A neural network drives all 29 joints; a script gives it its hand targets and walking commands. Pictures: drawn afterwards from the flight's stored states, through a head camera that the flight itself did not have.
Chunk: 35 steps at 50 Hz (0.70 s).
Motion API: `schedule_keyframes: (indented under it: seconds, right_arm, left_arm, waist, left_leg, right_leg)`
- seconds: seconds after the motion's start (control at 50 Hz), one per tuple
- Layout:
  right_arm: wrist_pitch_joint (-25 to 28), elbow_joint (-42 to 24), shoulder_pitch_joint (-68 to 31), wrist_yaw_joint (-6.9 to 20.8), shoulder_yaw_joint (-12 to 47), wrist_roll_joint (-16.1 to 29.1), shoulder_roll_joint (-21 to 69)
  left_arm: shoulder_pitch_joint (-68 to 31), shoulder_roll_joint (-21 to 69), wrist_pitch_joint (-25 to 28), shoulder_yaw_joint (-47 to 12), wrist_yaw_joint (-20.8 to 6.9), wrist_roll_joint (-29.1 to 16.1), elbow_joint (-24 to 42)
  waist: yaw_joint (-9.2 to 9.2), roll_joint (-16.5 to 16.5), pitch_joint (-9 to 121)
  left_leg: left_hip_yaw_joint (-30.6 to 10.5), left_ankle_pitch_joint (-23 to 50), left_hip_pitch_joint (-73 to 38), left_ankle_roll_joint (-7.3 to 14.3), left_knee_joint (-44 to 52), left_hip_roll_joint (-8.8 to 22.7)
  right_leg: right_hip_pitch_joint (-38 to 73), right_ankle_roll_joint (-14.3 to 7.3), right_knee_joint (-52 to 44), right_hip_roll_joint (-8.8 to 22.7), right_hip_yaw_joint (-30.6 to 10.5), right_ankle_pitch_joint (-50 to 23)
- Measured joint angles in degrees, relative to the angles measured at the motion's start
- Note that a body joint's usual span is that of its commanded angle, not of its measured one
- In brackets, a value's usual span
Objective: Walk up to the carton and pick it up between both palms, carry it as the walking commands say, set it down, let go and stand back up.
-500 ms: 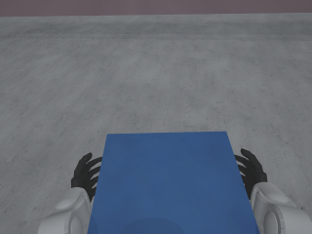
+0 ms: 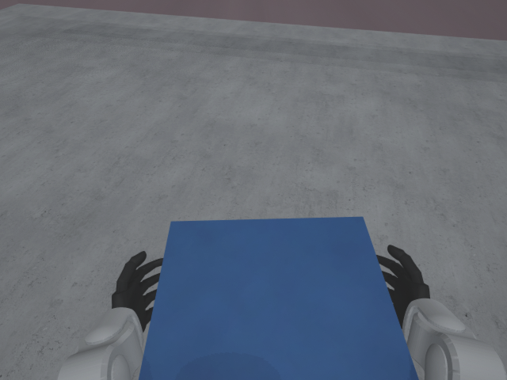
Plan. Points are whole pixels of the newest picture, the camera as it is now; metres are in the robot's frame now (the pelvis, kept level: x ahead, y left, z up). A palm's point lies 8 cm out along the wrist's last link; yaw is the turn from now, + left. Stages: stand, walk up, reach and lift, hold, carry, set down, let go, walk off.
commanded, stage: carry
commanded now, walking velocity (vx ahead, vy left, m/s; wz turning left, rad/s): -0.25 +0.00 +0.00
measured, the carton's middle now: (269, 328) +0.23 +0.01 +0.01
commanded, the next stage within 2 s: none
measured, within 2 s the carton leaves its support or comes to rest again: neither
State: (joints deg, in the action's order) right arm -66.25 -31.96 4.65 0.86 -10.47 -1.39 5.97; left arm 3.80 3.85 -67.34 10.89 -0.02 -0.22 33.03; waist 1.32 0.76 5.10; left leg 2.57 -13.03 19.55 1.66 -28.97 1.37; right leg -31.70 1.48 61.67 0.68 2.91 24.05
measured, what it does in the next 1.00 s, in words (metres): walks backwards: right foot, then left foot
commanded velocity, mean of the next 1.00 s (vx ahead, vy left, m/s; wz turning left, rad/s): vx -0.25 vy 0.00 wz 0.00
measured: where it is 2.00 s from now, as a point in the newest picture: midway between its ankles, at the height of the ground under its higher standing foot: outside the picture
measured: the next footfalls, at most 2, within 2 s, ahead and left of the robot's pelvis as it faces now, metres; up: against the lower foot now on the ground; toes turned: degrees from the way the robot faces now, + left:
right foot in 0.14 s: -0.04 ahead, -0.12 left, +0.00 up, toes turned -6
left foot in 0.50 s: -0.18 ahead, +0.12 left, +0.00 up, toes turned +3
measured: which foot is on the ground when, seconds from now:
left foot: down 0.00-0.14, up 0.16-0.48, down 0.50-0.86, up 0.88-1.00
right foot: up 0.00-0.12, down 0.14-0.50, up 0.52-0.82, down 0.84-1.00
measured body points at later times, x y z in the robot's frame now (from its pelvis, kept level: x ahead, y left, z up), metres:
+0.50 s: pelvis -0.18 +0.01 -0.01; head -0.18 +0.01 +0.44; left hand +0.06 +0.19 +0.08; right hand +0.07 -0.18 +0.08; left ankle -0.22 +0.12 -0.74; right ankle -0.08 -0.12 -0.74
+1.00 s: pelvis -0.35 +0.00 +0.00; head -0.36 -0.02 +0.45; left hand -0.12 +0.16 +0.08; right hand -0.14 -0.20 +0.07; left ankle -0.34 +0.13 -0.67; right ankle -0.33 -0.10 -0.74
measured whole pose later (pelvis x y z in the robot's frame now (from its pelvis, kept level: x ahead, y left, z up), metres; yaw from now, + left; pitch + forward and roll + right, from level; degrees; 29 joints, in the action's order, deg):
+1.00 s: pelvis -0.35 +0.00 +0.00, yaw -3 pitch +3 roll +2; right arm -67.5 -32.3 4.8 0.9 -9.8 0.2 2.6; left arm 6.6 7.3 -66.7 10.7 0.3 1.6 34.7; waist -1.2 -0.6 3.6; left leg 2.4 -24.5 31.3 -1.2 -58.4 0.8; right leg -19.3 -1.6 29.2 1.5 2.0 12.6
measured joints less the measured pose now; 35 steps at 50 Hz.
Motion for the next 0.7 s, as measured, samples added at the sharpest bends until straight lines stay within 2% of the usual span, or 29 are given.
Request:
schedule_keyframes:
  seconds: [0.04,0.1,0.14,0.16,0.22,0.26,0.3,0.34,0.42,0.48,0.5,0.54,0.58,0.64,0.7]
  right_arm:
    - [0.21,-0.9,-0.22,0.17,-0.16,0.07,-0.34]
    - [0.33,-1.67,-0.52,0.25,0.12,-0.14,-0.56]
    - [0.21,-1.94,-0.4,0.18,0.61,-0.5,-0.63]
    - [0.1,-1.58,-0.36,0.16,0.69,-0.54,-1.3]
    - [-1.22,-0.23,0.58,0.06,0.79,0.08,-3.29]
    - [-1.63,-0.01,0.54,0.0,0.73,0.83,-3.59]
    - [-1.28,-0.13,0.02,-0.07,0.72,1.49,-3.32]
    - [-0.85,-0.48,-0.59,-0.13,0.84,1.91,-3.2]
    - [-0.76,-0.9,-1.75,-0.24,1.01,2.25,-3.95]
    - [-1.13,-0.36,-2.58,-0.25,1.16,2.27,-4.57]
    - [-1.05,0.25,-2.8,-0.25,1.2,2.16,-4.39]
    - [-0.85,2.11,-2.46,-0.46,1.45,1.31,-2.76]
    - [-1.01,2.42,-1.4,-0.59,1.15,0.55,-0.93]
    - [-0.51,1.21,-0.1,-0.21,0.56,0.0,0.22]
    - [0.09,-0.28,0.01,0.12,0.08,-0.03,-0.14]
  left_arm:
    - [-0.52,0.06,0.36,-0.28,0.04,0.0,0.46]
    - [-0.91,-0.26,0.57,-0.39,-0.02,-0.1,1.01]
    - [-0.91,-0.49,0.5,-0.28,-0.23,-0.13,1.09]
    - [-0.81,0.09,0.86,-0.34,-0.23,0.0,0.3]
    - [0.44,2.09,0.66,-0.74,0.03,1.15,-1.49]
    - [1.69,2.94,0.57,-0.57,0.12,1.58,-0.63]
    - [2.52,3.23,0.82,-0.12,0.14,1.55,1.0]
    - [2.68,3.06,1.05,0.07,0.14,1.43,2.35]
    - [1.77,2.45,1.03,-0.47,0.24,1.73,3.16]
    - [1.25,1.96,0.67,-0.99,0.54,2.05,2.93]
    - [0.98,1.47,0.55,-1.1,0.66,2.07,2.52]
    - [1.37,-0.07,-0.01,-0.93,0.7,1.63,1.19]
    - [1.83,-0.61,-0.74,-0.37,0.58,1.03,0.67]
    - [1.09,-0.28,-0.65,0.22,0.02,0.39,0.35]
    - [0.03,0.06,0.04,-0.15,0.09,0.22,0.56]
  waist:
    - [-0.16,-0.35,0.12]
    - [-0.83,-1.07,0.53]
    - [-0.87,-0.97,0.92]
    - [-0.76,-2.22,0.66]
    - [-1.55,-2.85,-0.42]
    - [-2.04,-2.32,-1.14]
    - [-2.35,-1.6,-1.48]
    - [-2.52,-0.96,-1.36]
    - [-2.16,-0.04,-0.53]
    - [-1.82,0.12,0.01]
    - [-1.82,0.46,0.01]
    - [-1.61,1.52,-0.12]
    - [-1.04,0.85,-0.08]
    - [-0.29,0.28,-0.09]
    - [0.03,-0.04,0.01]
  left_leg:
    - [0.13,1.26,1.66,-0.16,-0.08,0.28]
    - [0.64,2.97,4.28,-0.46,-0.58,0.52]
    - [1.64,3.61,6.17,-0.9,-1.79,0.36]
    - [1.58,3.35,7.0,-1.25,-2.94,1.17]
    - [1.02,-8.83,9.69,-2.63,-14.48,0.57]
    - [0.27,-11.17,11.23,-2.66,-24.34,-0.33]
    - [-0.15,-11.66,11.15,-2.72,-29.49,-0.79]
    - [-0.29,-12.65,9.17,-2.9,-28.35,-0.95]
    - [-0.12,-14.0,2.5,-2.97,-17.32,-1.49]
    - [1.01,-9.37,-4.2,-3.23,-3.73,-1.39]
    - [1.25,-5.73,-5.23,-2.59,-0.42,-1.4]
    - [1.18,-3.99,-4.19,-0.94,-0.91,-2.01]
    - [0.71,-3.55,-3.37,-0.22,-0.89,-1.18]
    - [-0.02,-1.63,-1.56,0.06,-0.43,-0.26]
    - [-0.11,0.55,0.86,0.03,-0.23,0.26]
  right_leg:
    - [3.2,0.03,-4.68,-0.24,0.14,0.88]
    - [9.62,-0.29,-17.59,-0.49,0.5,1.14]
    - [14.49,-0.82,-29.25,0.09,0.6,-3.76]
    - [14.47,-1.79,-30.61,-0.6,0.78,-6.54]
    - [13.89,-3.26,-30.47,-0.51,0.64,-7.94]
    - [13.6,-3.41,-31.71,0.08,0.19,-9.48]
    - [12.49,-3.44,-32.49,0.61,-0.32,-11.31]
    - [10.99,-3.33,-32.92,1.11,-0.53,-12.93]
    - [7.86,-2.83,-33.51,2.0,-0.2,-15.85]
    - [5.53,-2.06,-33.23,2.23,0.47,-17.78]
    - [4.65,-1.74,-32.54,2.52,0.71,-18.15]
    - [3.32,-0.68,-28.95,2.78,0.15,-11.65]
    - [0.9,-0.14,-18.27,1.65,0.17,-4.11]
    - [-1.21,-0.03,-3.27,0.44,-0.25,-1.4]
    - [1.11,0.2,-1.61,-0.12,-0.29,-0.04]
